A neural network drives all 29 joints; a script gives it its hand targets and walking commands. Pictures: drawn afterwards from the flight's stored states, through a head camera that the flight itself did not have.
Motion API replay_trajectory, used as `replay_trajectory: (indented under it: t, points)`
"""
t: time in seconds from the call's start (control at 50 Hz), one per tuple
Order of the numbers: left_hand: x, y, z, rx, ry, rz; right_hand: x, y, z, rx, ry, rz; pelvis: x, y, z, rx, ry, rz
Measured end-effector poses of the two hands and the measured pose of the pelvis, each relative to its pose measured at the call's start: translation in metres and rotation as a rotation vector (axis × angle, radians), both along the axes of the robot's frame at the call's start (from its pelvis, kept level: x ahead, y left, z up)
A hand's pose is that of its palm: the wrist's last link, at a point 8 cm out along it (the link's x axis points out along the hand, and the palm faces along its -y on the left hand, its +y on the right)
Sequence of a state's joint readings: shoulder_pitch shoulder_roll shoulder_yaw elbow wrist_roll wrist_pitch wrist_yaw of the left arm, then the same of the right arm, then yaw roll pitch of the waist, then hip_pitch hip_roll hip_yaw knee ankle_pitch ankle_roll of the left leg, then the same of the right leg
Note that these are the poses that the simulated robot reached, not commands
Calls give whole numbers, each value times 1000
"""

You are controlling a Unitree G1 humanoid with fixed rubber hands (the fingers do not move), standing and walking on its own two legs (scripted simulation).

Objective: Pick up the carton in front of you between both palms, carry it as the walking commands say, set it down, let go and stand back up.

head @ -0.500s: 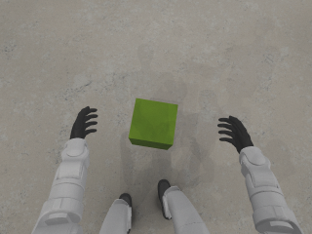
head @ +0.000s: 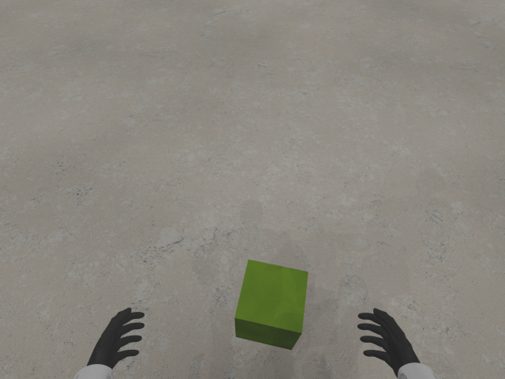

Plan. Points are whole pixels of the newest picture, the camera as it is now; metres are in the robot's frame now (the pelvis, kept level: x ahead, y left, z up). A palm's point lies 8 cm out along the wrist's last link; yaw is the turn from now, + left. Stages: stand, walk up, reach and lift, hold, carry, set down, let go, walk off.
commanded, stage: let go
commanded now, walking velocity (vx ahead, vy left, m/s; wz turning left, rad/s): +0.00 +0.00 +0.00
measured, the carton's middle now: (270, 305) +0.43 -0.09 -0.65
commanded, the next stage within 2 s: stand in 0.42 s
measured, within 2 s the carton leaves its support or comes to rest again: neither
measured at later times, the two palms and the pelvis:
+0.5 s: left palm out of the picture +0.15 +0.23 -0.08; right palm (424, 365) +0.15 -0.27 -0.07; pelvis +0.00 -0.01 -0.01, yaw +0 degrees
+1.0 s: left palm out of the picture +0.12 +0.26 -0.09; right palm (445, 369) +0.15 -0.31 -0.10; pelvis +0.01 -0.03 +0.00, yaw +2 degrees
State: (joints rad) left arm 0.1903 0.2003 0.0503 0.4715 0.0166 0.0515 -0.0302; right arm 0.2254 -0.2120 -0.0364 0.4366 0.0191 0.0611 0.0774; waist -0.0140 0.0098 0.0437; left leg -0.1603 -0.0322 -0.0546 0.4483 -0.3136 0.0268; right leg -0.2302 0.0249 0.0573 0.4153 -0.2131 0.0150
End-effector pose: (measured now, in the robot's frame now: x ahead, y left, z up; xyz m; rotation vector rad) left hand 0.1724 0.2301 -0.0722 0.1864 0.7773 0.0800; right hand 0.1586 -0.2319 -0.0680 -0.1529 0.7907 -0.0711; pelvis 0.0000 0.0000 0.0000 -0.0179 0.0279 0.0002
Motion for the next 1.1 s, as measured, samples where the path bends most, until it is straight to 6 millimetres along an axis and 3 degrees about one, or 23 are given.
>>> replay_trajectory:
  t: [0.12,0.24,0.44,0.66,1.1]
  points:
    - [-14,12,6,-4,13,14,7,7,0,-8,-1,19,2,7,0,-2,-48,2]
    - [-15,9,6,-13,11,14,7,5,1,-24,9,20,1,6,-1,-1,-72,4]
    - [-17,-7,1,18,7,11,-1,-21,2,-82,19,-26,-2,-8,-4,7,-72,-3]
    - [-49,39,-6,208,138,72,-15,-67,-25,-173,88,4,1,-22,-7,13,-24,22]
    - [-57,35,-16,196,208,120,-14,-85,-31,-212,162,22,10,-33,-4,14,-45,43]
